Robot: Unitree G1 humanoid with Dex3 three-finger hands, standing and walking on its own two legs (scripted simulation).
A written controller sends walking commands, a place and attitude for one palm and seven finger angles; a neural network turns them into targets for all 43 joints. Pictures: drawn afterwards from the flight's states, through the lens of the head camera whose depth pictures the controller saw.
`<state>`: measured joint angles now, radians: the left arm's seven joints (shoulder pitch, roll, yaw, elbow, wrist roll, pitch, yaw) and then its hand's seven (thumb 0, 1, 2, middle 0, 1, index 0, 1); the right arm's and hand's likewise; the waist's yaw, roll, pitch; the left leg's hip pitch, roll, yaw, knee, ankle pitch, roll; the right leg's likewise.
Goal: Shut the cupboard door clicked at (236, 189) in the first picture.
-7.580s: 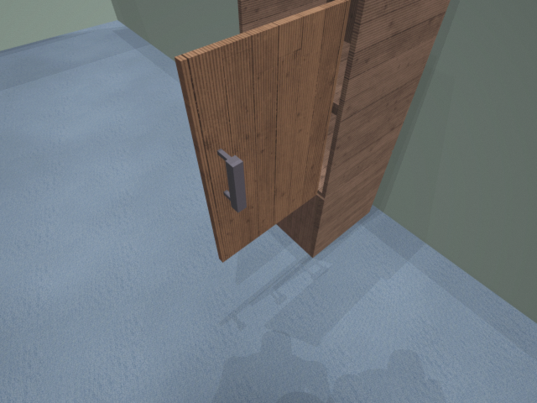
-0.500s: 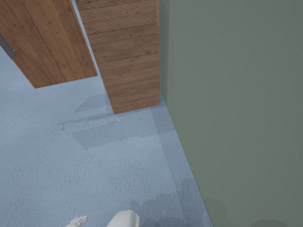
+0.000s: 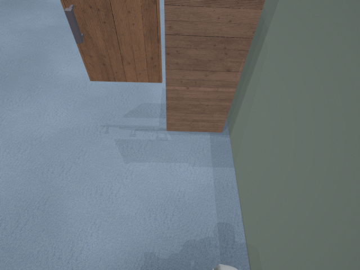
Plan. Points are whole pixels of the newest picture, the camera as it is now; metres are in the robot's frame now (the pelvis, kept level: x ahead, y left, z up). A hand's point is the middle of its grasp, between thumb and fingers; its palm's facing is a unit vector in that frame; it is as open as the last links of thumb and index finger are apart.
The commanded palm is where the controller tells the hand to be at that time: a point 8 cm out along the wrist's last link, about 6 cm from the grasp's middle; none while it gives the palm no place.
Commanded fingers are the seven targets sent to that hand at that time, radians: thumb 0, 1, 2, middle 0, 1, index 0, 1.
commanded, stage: take the last steps up to it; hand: left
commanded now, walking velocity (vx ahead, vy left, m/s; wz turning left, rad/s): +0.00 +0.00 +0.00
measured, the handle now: (75, 24) +0.99 +0.52 -0.02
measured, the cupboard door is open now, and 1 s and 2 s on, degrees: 91 91 91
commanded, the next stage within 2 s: come to a stop and stand still in 1.56 s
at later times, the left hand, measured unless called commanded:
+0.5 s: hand out of the picture -0.03 +0.16 -0.16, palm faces +0.27 -0.94 -0.20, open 7.3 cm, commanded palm none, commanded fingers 0.00 0.90 0.90 -0.20 -0.30 -0.20 -0.30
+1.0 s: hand (83, 184) +0.34 +0.31 -0.15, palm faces +0.14 -0.97 -0.21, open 7.3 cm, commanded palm none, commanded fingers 0.00 0.90 0.90 -0.20 -0.30 -0.20 -0.30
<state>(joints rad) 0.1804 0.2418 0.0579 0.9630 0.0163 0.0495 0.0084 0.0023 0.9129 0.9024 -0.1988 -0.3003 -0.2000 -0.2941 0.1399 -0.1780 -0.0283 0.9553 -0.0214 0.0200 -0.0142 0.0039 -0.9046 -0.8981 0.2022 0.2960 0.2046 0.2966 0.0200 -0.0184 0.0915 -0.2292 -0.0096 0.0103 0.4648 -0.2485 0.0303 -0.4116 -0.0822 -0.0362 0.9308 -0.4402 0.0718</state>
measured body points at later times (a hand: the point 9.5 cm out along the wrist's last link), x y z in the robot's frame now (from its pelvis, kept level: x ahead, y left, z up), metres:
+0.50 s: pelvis +0.08 +0.01 +0.00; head +0.12 +0.01 +0.45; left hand -0.04 +0.21 -0.15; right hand +0.20 -0.22 -0.16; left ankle +0.13 +0.17 -0.69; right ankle -0.01 -0.14 -0.74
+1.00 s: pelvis +0.24 +0.12 -0.01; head +0.27 +0.10 +0.44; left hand +0.33 +0.36 -0.14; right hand +0.24 -0.12 -0.17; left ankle +0.16 +0.18 -0.74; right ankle +0.33 +0.02 -0.72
